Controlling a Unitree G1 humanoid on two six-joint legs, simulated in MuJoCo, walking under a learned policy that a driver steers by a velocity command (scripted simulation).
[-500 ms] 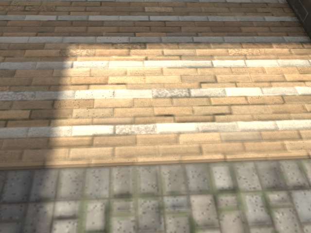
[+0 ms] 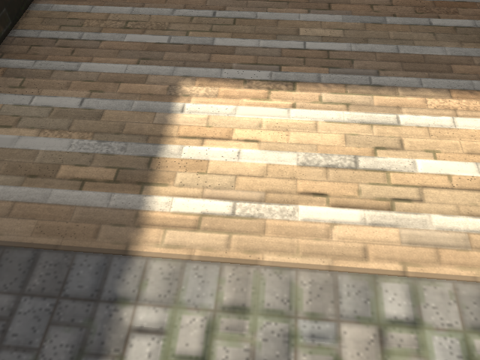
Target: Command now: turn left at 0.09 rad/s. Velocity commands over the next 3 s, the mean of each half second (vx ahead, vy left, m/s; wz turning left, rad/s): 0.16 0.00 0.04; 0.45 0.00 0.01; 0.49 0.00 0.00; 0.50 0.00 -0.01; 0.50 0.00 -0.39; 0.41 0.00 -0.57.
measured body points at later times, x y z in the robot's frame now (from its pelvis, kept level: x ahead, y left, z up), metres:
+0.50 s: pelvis +0.06 -0.02 +0.00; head +0.07 -0.04 +0.45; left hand +0.15 +0.26 -0.10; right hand +0.13 -0.29 -0.13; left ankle -0.02 +0.13 -0.69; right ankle +0.05 -0.11 -0.73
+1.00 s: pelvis +0.32 +0.02 -0.01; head +0.36 +0.02 +0.44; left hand +0.31 +0.29 -0.14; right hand +0.53 -0.23 -0.09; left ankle +0.41 +0.10 -0.73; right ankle +0.12 -0.12 -0.65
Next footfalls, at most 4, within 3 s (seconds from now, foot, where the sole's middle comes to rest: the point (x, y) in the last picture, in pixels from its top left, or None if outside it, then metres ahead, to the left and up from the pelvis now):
0.92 left None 0.45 0.10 -0.77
1.44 right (301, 271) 0.75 -0.14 -0.77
1.98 left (226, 194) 1.05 0.09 -0.77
2.54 right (296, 139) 1.31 -0.17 -0.77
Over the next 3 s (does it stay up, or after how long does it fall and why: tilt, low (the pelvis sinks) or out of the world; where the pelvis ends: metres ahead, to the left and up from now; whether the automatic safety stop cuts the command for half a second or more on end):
stays up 1.42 -0.11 -0.01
